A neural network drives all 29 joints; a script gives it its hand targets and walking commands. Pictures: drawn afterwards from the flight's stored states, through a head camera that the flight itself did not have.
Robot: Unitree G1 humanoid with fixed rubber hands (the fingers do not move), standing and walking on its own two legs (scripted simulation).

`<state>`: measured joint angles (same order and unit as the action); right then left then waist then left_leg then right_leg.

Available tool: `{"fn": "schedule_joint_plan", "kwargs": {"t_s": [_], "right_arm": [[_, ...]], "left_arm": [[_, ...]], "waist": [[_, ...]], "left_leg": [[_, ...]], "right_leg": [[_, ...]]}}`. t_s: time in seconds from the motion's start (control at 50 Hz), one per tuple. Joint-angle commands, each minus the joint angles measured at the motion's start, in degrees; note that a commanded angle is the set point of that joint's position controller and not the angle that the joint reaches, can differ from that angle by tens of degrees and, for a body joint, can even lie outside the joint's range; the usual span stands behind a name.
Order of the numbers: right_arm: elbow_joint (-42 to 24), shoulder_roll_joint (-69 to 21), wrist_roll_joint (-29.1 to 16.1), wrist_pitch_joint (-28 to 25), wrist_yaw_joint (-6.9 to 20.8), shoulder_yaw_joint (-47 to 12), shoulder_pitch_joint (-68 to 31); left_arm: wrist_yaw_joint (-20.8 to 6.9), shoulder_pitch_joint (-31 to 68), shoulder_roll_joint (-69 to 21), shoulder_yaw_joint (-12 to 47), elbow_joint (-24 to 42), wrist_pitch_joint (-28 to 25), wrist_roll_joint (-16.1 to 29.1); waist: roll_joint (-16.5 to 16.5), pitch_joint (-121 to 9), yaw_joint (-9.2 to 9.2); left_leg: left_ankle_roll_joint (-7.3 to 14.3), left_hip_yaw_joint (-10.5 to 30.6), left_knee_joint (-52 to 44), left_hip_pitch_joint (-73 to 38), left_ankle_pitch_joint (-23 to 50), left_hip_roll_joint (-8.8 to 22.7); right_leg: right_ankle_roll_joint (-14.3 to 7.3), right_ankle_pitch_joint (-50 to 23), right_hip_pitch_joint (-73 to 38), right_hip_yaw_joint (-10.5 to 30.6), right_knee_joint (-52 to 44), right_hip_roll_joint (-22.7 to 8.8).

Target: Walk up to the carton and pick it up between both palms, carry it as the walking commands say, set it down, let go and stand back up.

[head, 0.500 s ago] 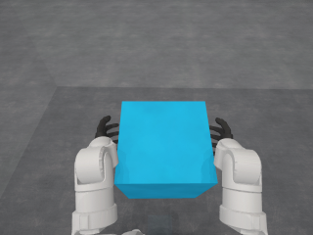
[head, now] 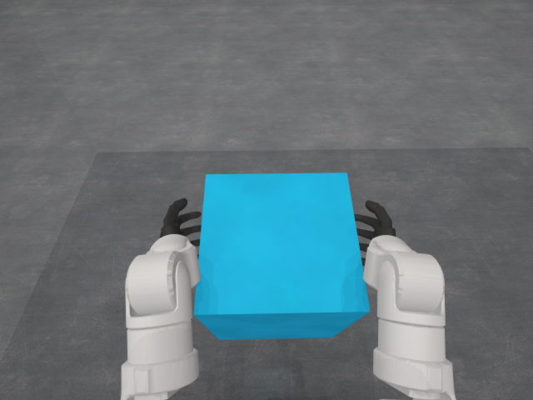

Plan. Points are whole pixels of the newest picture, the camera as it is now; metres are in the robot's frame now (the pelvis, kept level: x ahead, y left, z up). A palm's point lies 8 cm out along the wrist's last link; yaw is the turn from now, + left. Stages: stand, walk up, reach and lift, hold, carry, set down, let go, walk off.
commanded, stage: carry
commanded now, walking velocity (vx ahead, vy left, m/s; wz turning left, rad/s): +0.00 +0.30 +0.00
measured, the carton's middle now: (276, 265) +0.33 +0.00 -0.02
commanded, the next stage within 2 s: none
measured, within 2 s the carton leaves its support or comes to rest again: neither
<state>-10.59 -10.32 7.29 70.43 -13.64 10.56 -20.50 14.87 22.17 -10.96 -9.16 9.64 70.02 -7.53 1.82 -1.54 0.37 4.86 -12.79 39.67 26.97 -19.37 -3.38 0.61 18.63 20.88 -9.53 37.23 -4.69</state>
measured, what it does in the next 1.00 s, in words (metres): steps to the left: left foot, then right foot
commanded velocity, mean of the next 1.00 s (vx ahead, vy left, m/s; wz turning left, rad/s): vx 0.00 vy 0.04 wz -0.19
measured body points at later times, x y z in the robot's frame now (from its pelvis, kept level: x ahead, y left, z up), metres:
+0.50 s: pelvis -0.03 +0.18 +0.00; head -0.01 +0.20 +0.45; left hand +0.29 +0.33 +0.08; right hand +0.28 +0.04 +0.09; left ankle +0.02 +0.17 -0.72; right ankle -0.09 +0.05 -0.66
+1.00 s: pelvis -0.06 +0.30 +0.02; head -0.05 +0.35 +0.46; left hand +0.27 +0.42 +0.10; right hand +0.24 +0.13 +0.11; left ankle -0.07 +0.33 -0.72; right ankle -0.10 +0.13 -0.65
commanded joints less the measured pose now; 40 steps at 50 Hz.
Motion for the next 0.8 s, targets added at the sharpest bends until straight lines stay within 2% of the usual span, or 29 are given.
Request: {"fn": "schedule_joint_plan", "kwargs": {"t_s": [0.0, 0.02, 0.04, 0.06, 0.1, 0.14, 0.16, 0.18, 0.2, 0.22, 0.24, 0.26, 0.3, 0.38, 0.42, 0.44, 0.5, 0.54, 0.56, 0.6, 0.62, 0.64, 0.66, 0.68, 0.7, 0.72, 0.74, 0.76, 0.78], "right_arm": [[-3.7, -57.8, -25.7, 0.4, 23.9, -41.7, -33.0], [-4.2, -57.9, -25.9, -0.3, 23.6, -41.5, -33.1], [-6.3, -57.2, -26.0, -0.4, 23.6, -41.4, -34.6], [-5.5, -57.9, -25.9, -0.2, 23.3, -41.2, -32.4], [-6.0, -55.2, -25.7, 0.5, 23.5, -41.4, -31.0], [-4.8, -56.9, -26.6, 1.1, 23.8, -41.9, -31.1], [-2.0, -56.7, -25.9, 1.3, 24.2, -40.5, -28.4], [-1.7, -55.9, -26.1, 0.9, 24.4, -40.5, -27.2], [-6.0, -56.2, -27.4, 0.3, 24.3, -40.6, -32.7], [-2.8, -56.0, -26.3, 0.9, 24.3, -39.7, -30.2], [-2.8, -58.0, -26.2, 0.7, 24.1, -40.0, -31.7], [-3.1, -56.7, -25.7, 0.9, 24.4, -39.3, -33.4], [-2.6, -56.3, -25.4, 0.9, 24.4, -39.0, -34.4], [3.8, -57.3, -24.5, 1.2, 24.7, -36.9, -27.6], [0.6, -55.1, -24.8, 1.0, 24.5, -38.0, -28.3], [1.0, -55.9, -24.9, 0.9, 24.4, -37.9, -28.2], [0.6, -57.0, -26.1, 0.8, 24.4, -37.6, -30.8], [1.6, -56.0, -25.9, 1.0, 24.5, -37.8, -28.9], [0.5, -56.4, -26.1, 1.0, 24.6, -37.6, -30.2], [-2.4, -55.3, -26.9, 0.7, 24.8, -38.5, -31.0], [-0.1, -57.1, -27.4, 1.5, 24.9, -39.7, -30.8], [-1.8, -54.9, -26.0, 0.8, 24.3, -39.7, -29.4], [-1.9, -56.4, -26.8, 0.9, 24.6, -40.4, -27.2], [0.5, -56.9, -25.2, 0.3, 24.2, -37.9, -25.2], [2.5, -57.7, -24.6, 0.7, 24.8, -37.5, -28.3], [5.4, -56.3, -23.7, 0.7, 25.3, -36.4, -26.8], [1.0, -55.5, -25.3, 0.8, 25.1, -36.6, -33.6], [1.4, -55.1, -26.2, 1.0, 25.4, -36.9, -33.1], [2.7, -54.4, -25.5, 1.2, 25.6, -37.0, -32.0]], "left_arm": [[-24.6, 24.1, -58.6, 36.0, 1.4, 0.4, 25.5], [-24.9, 28.4, -58.7, 37.7, 4.1, 0.4, 26.6], [-25.2, 26.3, -60.2, 37.4, 1.2, 0.8, 27.1], [-24.6, 27.3, -59.7, 37.4, 4.8, 0.1, 26.9], [-24.1, 22.6, -58.0, 36.7, 3.5, 0.4, 25.4], [-24.0, 22.9, -58.6, 35.9, 1.2, 0.8, 23.9], [-23.7, 24.7, -57.3, 37.5, 4.3, 0.7, 24.1], [-23.8, 22.9, -57.0, 37.1, 2.6, 1.0, 24.0], [-23.8, 27.6, -57.8, 38.8, 6.6, 0.7, 25.1], [-23.6, 26.1, -57.1, 37.6, 3.9, 0.7, 24.6], [-24.1, 28.1, -58.2, 38.3, 5.5, 0.5, 25.5], [-24.1, 27.5, -58.7, 38.2, 3.1, 0.9, 25.6], [-24.2, 28.5, -59.2, 37.7, 1.1, 1.4, 25.3], [-23.7, 30.8, -57.2, 38.3, 2.4, 1.4, 25.7], [-23.7, 26.5, -55.4, 37.8, 0.3, 1.5, 25.2], [-23.5, 28.3, -55.9, 38.6, 1.7, 1.2, 25.6], [-23.6, 30.4, -57.4, 39.5, 1.9, 1.4, 26.6], [-23.5, 24.3, -56.5, 38.2, -1.4, 1.6, 25.1], [-23.4, 27.9, -58.6, 40.6, 1.2, 1.7, 26.5], [-22.9, 24.9, -58.4, 41.5, 1.5, 1.5, 26.0], [-23.0, 25.7, -59.1, 40.2, 1.5, 1.5, 25.7], [-23.2, 25.0, -58.6, 41.6, 2.4, 1.0, 26.8], [-23.1, 26.0, -59.1, 43.0, 5.2, 0.2, 27.5], [-23.9, 24.9, -57.6, 41.3, 5.8, 1.5, 27.8], [-24.3, 29.3, -59.1, 40.7, 3.5, 1.8, 26.9], [-24.3, 30.3, -58.6, 40.8, 2.6, 1.9, 25.5], [-24.2, 29.7, -59.8, 38.8, 1.4, 2.1, 25.4], [-23.3, 29.2, -59.1, 38.0, 0.6, 1.8, 24.3], [-23.2, 28.6, -57.3, 38.2, -0.7, 2.0, 23.8]], "waist": [[-15.0, -17.5, 1.08], [-5.9, -16.7, 0.82], [-7.4, -18.0, -0.05], [-13.7, -21.0, -0.28], [-18.2, -22.1, 0.0], [-16.8, -22.2, -0.9], [-6.7, -25.2, -1.37], [7.2, -25.1, -1.76], [16.0, -24.1, -1.83], [11.8, -22.3, -1.19], [7.8, -21.3, -1.38], [5.9, -20.3, -1.16], [7.0, -19.6, -0.77], [8.3, -21.5, -0.61], [3.0, -21.5, -0.24], [5.6, -21.6, -0.16], [4.0, -22.7, -0.4], [5.1, -20.3, 0.51], [10.4, -19.2, 0.45], [12.8, -21.8, 1.0], [12.1, -23.7, 1.68], [8.5, -22.0, 3.18], [-23.2, -23.3, 3.01], [-22.0, -23.6, -0.61], [-13.3, -16.5, -0.7], [-8.1, -10.4, -0.75], [-8.9, -14.2, -1.57], [-4.8, -13.8, -2.21], [6.0, -13.6, -2.54]], "left_leg": [[-7.8, 20.9, 27.9, 13.8, -8.7, 9.6], [-6.6, 20.0, 22.6, 13.7, -7.7, 8.1], [-5.7, 19.5, 14.4, 10.2, -5.0, 9.2], [-5.4, 16.4, 5.0, 7.5, -5.7, 8.0], [-6.3, 9.3, -1.9, -1.0, -2.7, 4.4], [-5.0, 7.4, -17.5, -12.8, 4.1, 5.6], [-5.0, 7.1, -18.3, -21.5, 10.4, 7.0], [-1.8, 16.1, -18.3, -28.4, 29.1, 16.6], [0.2, 20.2, -15.7, -28.9, 39.7, 20.1], [-0.9, 19.7, -13.1, -29.2, 43.2, 19.7], [2.8, 17.6, -12.8, -26.0, 39.5, 19.1], [2.1, 16.6, -13.2, -26.4, 36.4, 18.0], [4.7, 13.7, -16.7, -18.8, 21.1, 15.4], [2.0, 20.9, -19.7, -22.7, 22.6, 18.8], [-4.9, 19.8, -23.0, -20.3, 14.8, 18.2], [-6.5, 20.0, -23.3, -23.1, 15.3, 18.9], [-5.0, 21.1, -21.4, -24.1, 19.0, 21.9], [-14.7, 16.1, -24.8, -22.2, 23.2, 20.8], [-18.7, 12.7, -24.9, -21.4, 31.6, 20.6], [-22.9, 6.4, -22.0, -26.6, 53.2, 19.3], [-35.2, 3.4, -16.4, -24.1, 66.3, 17.2], [-41.5, -1.6, -1.6, -12.3, 58.9, 12.4], [-30.9, 5.5, 34.5, -11.0, 7.2, 10.0], [-18.7, 17.7, 36.8, -5.1, -17.0, 9.1], [-10.3, 20.1, 32.5, -6.6, -19.2, 8.0], [-5.3, 25.0, 20.7, -11.1, -18.7, 11.7], [-5.4, 19.0, 3.2, -11.7, -11.2, 9.5], [-7.9, 14.6, -8.6, -18.6, -2.0, 8.5], [-8.6, 16.1, -18.9, -20.9, 0.1, 10.6]], "right_leg": [[-16.5, -25.7, -16.9, 34.0, -18.2, -30.9], [-11.3, -29.8, -18.5, 24.2, -14.9, -25.2], [-6.8, -33.0, -17.3, 17.1, -12.0, -21.3], [-3.8, -44.1, -20.5, 12.4, -7.4, -18.3], [-1.7, -44.4, -15.9, 8.8, -6.8, -15.7], [2.5, -36.3, -12.1, 4.1, -1.8, -13.4], [3.9, -19.8, -6.2, 1.9, 2.2, -11.1], [6.4, 6.7, 6.6, -1.6, 9.8, -5.5], [5.8, 22.9, 13.3, -2.4, 18.0, -1.6], [4.2, 24.0, 15.3, 1.4, 25.2, -0.3], [3.1, 21.7, 15.0, 2.2, 28.2, -1.1], [3.8, 17.5, 16.6, 2.3, 30.0, -1.3], [2.6, 13.2, 11.1, 0.2, 26.1, -0.5], [1.6, 13.0, 10.5, 2.7, 21.6, 1.1], [1.5, 11.6, 6.2, 4.4, 18.5, 1.8], [1.5, 11.1, 6.9, 5.2, 17.2, 1.9], [1.2, 11.1, 8.3, 6.1, 19.3, 2.6], [1.3, 11.0, 5.6, 3.7, 17.8, 3.3], [1.8, 12.1, 3.2, 1.1, 13.6, 4.0], [2.3, 13.7, -2.5, -4.4, -0.1, 4.8], [0.6, 15.5, -13.1, -8.4, -13.4, 5.6], [-2.5, 3.3, -23.1, -10.4, -25.4, 2.2], [-7.4, -12.6, -17.1, 12.5, -26.8, -14.3], [-7.9, -2.5, -9.4, 20.1, -19.6, -15.2], [-9.0, 10.1, 4.9, 21.2, -20.0, -17.5], [-6.1, 6.8, 14.0, 18.9, -16.4, -15.5], [-2.8, 2.7, 4.8, 12.0, -12.3, -11.3], [-1.1, 6.0, 8.5, 8.3, -5.3, -6.7], [1.1, 6.8, 11.6, 4.4, 2.5, -1.1]]}}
